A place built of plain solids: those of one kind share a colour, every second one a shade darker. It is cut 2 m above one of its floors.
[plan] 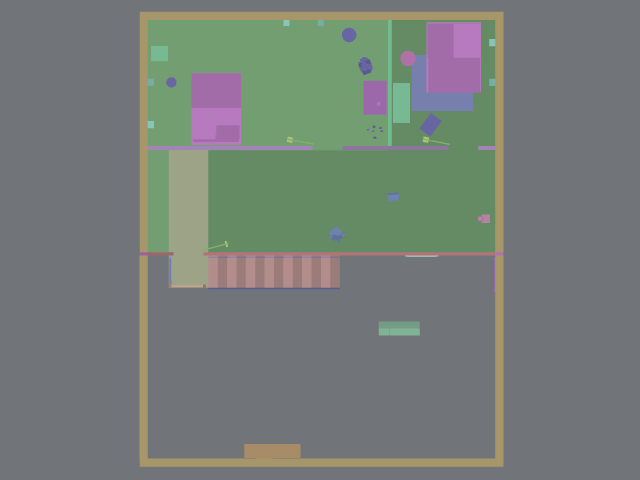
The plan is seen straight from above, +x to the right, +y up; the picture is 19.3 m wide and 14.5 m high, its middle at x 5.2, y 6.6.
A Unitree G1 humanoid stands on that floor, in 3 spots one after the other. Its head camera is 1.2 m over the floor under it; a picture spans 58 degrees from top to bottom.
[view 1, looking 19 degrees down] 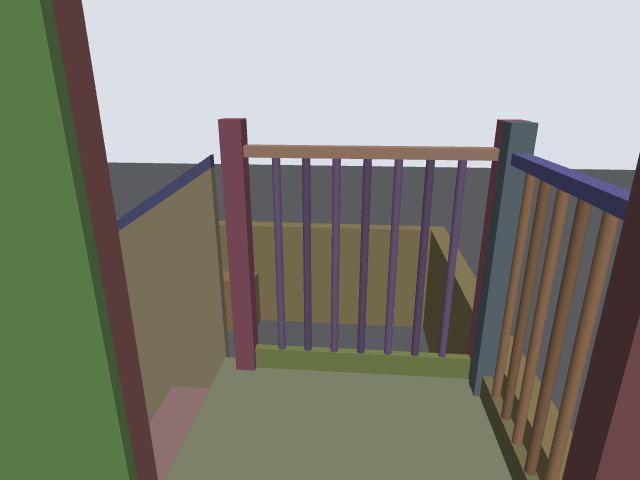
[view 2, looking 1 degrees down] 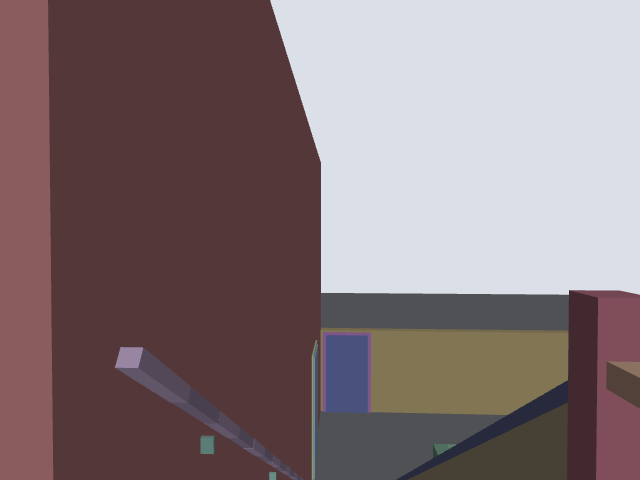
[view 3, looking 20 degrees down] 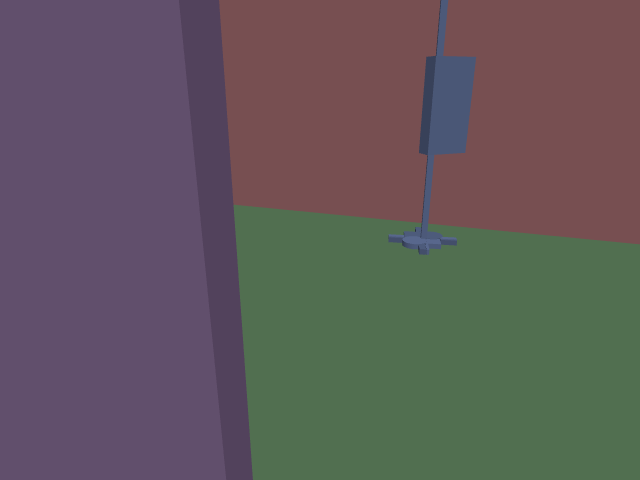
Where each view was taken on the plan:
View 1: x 1.23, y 6.88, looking -85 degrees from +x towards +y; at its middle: wall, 7.31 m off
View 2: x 0.98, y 5.64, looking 3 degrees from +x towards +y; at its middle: stair_wall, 9.34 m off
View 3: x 5.43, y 10.08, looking -71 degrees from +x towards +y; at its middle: upper_floor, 3.51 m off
